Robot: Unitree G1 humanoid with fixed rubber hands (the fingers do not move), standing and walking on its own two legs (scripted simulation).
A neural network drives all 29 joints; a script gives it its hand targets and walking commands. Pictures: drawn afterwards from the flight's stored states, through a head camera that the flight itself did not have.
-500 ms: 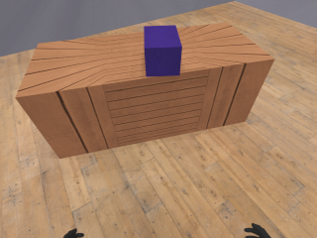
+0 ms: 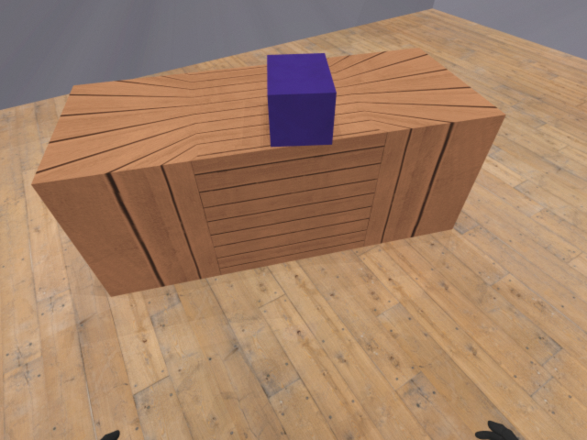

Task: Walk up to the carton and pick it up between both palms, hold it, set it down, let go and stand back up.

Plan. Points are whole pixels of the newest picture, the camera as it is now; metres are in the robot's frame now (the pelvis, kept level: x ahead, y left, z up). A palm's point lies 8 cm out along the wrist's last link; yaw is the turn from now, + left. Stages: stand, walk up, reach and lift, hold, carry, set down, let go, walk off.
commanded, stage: walk up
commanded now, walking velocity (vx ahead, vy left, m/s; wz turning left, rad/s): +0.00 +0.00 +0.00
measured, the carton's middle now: (298, 98) +1.15 -0.02 -0.09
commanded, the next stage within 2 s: none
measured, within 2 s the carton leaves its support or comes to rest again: neither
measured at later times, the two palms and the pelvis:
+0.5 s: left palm out of the picture +0.11 +0.35 -0.11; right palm out of the picture +0.14 -0.28 -0.07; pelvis +0.06 +0.03 -0.01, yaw +4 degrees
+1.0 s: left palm (130, 326) +0.34 +0.28 -0.07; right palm (489, 298) +0.38 -0.34 -0.08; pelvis +0.26 -0.03 -0.02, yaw +6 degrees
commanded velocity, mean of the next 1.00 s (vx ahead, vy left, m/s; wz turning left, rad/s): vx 0.00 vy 0.00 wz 0.00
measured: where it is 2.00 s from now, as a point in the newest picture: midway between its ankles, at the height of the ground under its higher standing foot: (319, 335)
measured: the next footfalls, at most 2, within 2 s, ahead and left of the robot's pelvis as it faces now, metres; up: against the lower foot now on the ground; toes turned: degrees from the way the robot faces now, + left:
right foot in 0.84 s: +0.37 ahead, -0.14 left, +0.00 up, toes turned +3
left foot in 1.22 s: +0.47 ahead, +0.13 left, +0.00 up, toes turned +10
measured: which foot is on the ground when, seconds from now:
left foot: down 0.00-0.84, up 0.86-1.00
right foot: down 0.00-0.38, up 0.40-0.82, down 0.84-1.00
